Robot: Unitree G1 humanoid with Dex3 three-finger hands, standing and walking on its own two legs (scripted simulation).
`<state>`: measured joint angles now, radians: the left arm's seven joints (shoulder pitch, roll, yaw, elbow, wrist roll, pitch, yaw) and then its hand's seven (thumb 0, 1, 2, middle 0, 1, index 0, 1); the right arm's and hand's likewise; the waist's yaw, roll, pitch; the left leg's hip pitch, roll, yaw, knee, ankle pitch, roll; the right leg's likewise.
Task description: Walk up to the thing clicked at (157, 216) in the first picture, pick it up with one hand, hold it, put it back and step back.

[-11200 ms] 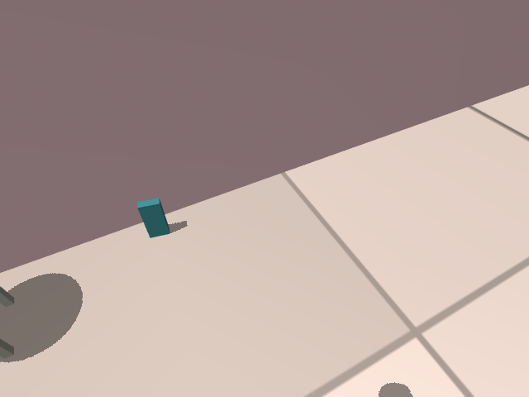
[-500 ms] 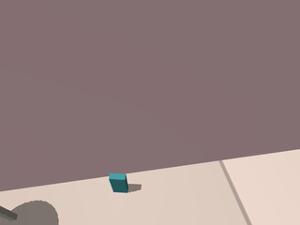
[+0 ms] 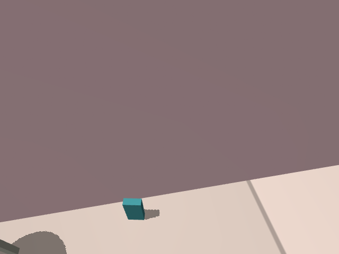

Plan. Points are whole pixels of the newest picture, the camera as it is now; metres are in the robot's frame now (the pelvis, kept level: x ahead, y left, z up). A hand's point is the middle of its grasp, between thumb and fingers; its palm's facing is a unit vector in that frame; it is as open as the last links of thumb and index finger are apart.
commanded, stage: stand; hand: left
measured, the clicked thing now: (134, 209) +0.49 +0.21 -0.67
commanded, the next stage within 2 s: walk up in 0.38 s
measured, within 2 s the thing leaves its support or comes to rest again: neither
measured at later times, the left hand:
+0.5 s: hand out of the picture +0.06 +0.26 -0.16, palm faces +0.01 -0.93 -0.37, open 7.4 cm
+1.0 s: hand out of the picture +0.00 +0.30 -0.18, palm faces -0.01 -0.93 -0.37, open 7.4 cm
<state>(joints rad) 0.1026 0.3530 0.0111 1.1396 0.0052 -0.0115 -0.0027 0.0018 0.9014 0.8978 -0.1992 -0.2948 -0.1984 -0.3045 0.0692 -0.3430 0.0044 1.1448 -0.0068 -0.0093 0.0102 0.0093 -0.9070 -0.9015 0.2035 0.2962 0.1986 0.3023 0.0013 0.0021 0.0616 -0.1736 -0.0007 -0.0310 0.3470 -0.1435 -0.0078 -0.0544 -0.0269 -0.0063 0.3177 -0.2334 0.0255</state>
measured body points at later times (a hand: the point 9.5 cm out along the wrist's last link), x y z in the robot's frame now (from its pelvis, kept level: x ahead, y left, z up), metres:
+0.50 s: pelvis -0.02 -0.01 -0.01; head +0.02 +0.00 +0.44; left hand +0.06 +0.31 -0.14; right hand +0.07 -0.31 -0.14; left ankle +0.03 +0.12 -0.75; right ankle -0.04 -0.13 -0.75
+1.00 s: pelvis -0.12 +0.03 -0.02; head -0.04 +0.06 +0.42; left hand +0.00 +0.35 -0.15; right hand -0.04 -0.28 -0.13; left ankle -0.11 +0.13 -0.75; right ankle -0.14 -0.12 -0.66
